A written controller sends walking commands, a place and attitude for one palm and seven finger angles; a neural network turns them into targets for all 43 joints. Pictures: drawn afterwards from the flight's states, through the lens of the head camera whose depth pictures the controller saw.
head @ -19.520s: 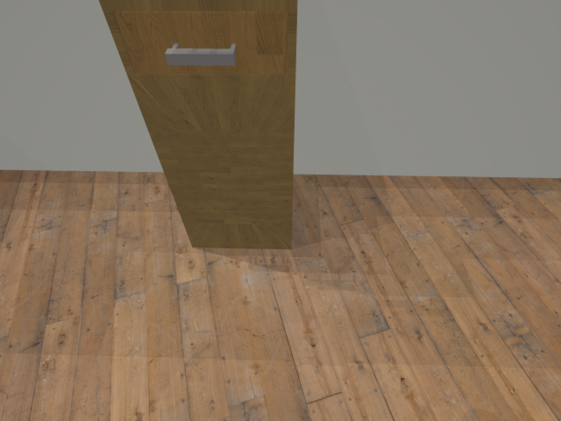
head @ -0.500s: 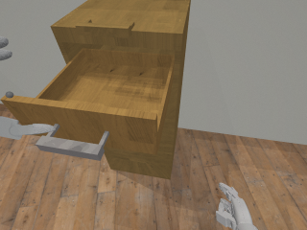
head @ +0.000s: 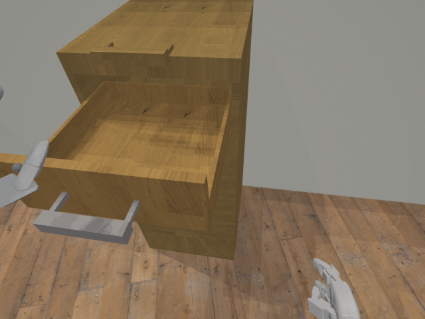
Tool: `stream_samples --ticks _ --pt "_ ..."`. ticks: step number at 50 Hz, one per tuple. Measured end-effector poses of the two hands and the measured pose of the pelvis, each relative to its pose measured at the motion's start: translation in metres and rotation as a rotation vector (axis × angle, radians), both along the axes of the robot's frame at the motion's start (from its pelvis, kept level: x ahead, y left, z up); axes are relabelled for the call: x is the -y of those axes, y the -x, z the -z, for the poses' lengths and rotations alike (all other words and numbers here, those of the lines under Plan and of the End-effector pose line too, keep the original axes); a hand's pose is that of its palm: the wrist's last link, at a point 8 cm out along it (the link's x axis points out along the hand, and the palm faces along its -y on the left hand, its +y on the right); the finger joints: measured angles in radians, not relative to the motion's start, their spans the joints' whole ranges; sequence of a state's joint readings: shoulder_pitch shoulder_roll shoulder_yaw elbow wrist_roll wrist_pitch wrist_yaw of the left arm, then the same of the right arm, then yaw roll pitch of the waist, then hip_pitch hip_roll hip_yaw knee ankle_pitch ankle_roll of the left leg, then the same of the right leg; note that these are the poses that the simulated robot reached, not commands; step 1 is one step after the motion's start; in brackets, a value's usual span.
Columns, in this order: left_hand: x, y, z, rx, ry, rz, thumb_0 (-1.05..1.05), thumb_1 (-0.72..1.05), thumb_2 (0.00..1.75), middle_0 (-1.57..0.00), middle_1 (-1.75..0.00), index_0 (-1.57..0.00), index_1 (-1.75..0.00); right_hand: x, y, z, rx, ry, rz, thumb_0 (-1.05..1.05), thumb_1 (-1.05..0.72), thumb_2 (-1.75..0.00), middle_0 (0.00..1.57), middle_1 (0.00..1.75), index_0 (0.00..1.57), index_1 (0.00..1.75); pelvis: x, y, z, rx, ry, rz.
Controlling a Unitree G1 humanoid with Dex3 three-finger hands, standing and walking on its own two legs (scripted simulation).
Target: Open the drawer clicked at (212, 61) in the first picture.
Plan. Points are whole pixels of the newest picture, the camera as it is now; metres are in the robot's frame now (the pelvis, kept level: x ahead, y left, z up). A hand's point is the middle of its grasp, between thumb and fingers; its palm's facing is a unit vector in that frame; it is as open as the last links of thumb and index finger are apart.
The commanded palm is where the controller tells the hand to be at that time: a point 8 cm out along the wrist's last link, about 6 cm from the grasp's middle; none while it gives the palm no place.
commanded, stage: draw the hand back to the body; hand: left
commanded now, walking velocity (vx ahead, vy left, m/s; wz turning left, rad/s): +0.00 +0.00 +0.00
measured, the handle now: (91, 214) +0.24 +0.25 +0.11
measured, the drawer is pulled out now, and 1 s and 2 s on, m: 0.30 0.30 0.30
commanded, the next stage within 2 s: step back with the hand held close in 0.30 s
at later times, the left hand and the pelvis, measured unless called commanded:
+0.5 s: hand out of the picture +0.16 +0.23 +0.29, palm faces +0.55 -0.76 -0.36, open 7.5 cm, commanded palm +0.11 +0.28 +0.30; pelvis -0.02 +0.00 +0.00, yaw +1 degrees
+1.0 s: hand out of the picture +0.08 +0.25 +0.30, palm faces +0.65 -0.68 -0.35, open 7.4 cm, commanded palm +0.03 +0.30 +0.30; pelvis -0.10 +0.02 -0.03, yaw +0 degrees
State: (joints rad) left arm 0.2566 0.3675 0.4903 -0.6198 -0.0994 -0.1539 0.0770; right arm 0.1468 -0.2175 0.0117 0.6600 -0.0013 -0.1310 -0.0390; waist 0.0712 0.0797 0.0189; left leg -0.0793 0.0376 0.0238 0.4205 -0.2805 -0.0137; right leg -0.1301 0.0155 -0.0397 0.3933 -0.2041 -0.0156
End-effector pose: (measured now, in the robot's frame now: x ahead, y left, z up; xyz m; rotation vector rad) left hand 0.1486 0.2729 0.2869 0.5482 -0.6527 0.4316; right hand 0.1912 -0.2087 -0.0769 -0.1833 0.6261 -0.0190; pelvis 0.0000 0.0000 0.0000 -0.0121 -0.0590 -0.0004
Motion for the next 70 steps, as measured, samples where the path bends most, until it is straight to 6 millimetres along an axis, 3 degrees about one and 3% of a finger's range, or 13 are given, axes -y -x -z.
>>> stream_samples --ticks 6,12,17,21,24,31,37,43,50,62,70 --pt "0.010 0.023 -0.006 0.038 -0.050 0.009 0.00 0.62 0.78 -0.24 -0.47 -0.23 -0.47 -0.004 -0.005 -0.006 0.024 0.015 -0.017 0.02 -0.90 -0.90 0.20 0.30 0.20 0.30 0.002 0.000 0.001 0.010 0.006 -0.007" --pt "-0.005 0.031 -0.023 0.145 -0.039 -0.054 0.00 0.78 0.85 -0.22 -0.37 -0.22 -0.37 -0.009 -0.004 -0.007 0.030 0.007 -0.028 0.02 -0.90 -0.90 0.20 0.30 0.20 0.30 0.002 0.007 0.001 0.028 0.006 -0.019" --pt "-0.013 0.023 -0.013 0.100 0.027 -0.056 0.00 0.85 0.88 -0.21 -0.33 -0.21 -0.33 -0.009 0.006 -0.005 0.019 -0.001 -0.023 0.02 -0.90 -0.90 0.20 0.30 0.20 0.30 0.002 0.014 0.000 0.032 0.000 -0.014" --pt "-0.003 0.023 -0.002 0.047 0.037 -0.013 0.01 0.87 0.89 -0.21 -0.31 -0.21 -0.31 -0.006 0.016 -0.003 0.010 0.003 -0.013 0.02 -0.90 -0.90 0.20 0.30 0.21 0.30 0.001 0.017 0.001 0.032 -0.001 -0.005" --pt "0.003 0.030 -0.005 0.050 -0.035 0.005 0.01 0.88 0.89 -0.21 -0.31 -0.21 -0.31 -0.001 0.024 -0.004 -0.002 0.010 0.004 0.02 -0.90 -0.90 0.20 0.30 0.21 0.30 0.000 0.020 0.002 0.001 0.006 -0.010" --pt "-0.005 0.034 -0.017 0.105 -0.174 0.032 0.01 0.88 0.89 -0.22 -0.30 -0.21 -0.30 0.013 0.052 -0.002 -0.066 0.069 0.075 0.02 -0.90 -0.90 0.20 0.30 0.21 0.30 -0.012 0.038 0.004 -0.058 0.011 -0.007" --pt "-0.018 0.039 -0.011 0.068 -0.220 0.028 0.00 0.88 0.89 -0.22 -0.30 -0.21 -0.30 0.014 0.083 0.001 -0.085 0.073 0.136 0.02 -0.91 -0.90 0.20 0.30 0.20 0.30 -0.023 0.056 0.007 -0.071 -0.003 0.007" --pt "-0.014 0.069 -0.005 0.093 -0.252 0.037 0.01 0.88 0.89 -0.22 -0.30 -0.21 -0.30 0.008 0.111 0.006 -0.081 0.074 0.134 0.02 -0.91 -0.90 0.20 0.30 0.20 0.30 -0.024 0.074 0.015 -0.063 -0.013 0.008" --pt "-0.015 0.109 -0.012 0.267 -0.238 -0.024 0.00 0.88 0.89 -0.22 -0.30 -0.22 -0.30 0.004 0.136 0.018 -0.076 0.088 0.099 0.02 -0.90 -0.90 0.20 0.30 0.21 0.30 -0.019 0.099 0.025 -0.050 -0.003 -0.007" --pt "-0.021 0.134 -0.010 0.310 -0.185 -0.002 0.00 0.88 0.90 -0.21 -0.30 -0.21 -0.30 0.010 0.191 0.028 -0.089 0.100 0.142 0.02 -0.90 -0.90 0.20 0.30 0.21 0.30 -0.025 0.141 0.033 -0.034 0.028 -0.016" --pt "-0.005 0.165 -0.017 0.299 -0.209 -0.015 0.00 0.88 0.90 -0.21 -0.30 -0.21 -0.30 0.008 0.218 0.033 -0.099 0.016 0.111 0.02 -0.90 -0.90 0.20 0.30 0.21 0.30 -0.004 0.168 0.030 -0.090 0.006 0.015"
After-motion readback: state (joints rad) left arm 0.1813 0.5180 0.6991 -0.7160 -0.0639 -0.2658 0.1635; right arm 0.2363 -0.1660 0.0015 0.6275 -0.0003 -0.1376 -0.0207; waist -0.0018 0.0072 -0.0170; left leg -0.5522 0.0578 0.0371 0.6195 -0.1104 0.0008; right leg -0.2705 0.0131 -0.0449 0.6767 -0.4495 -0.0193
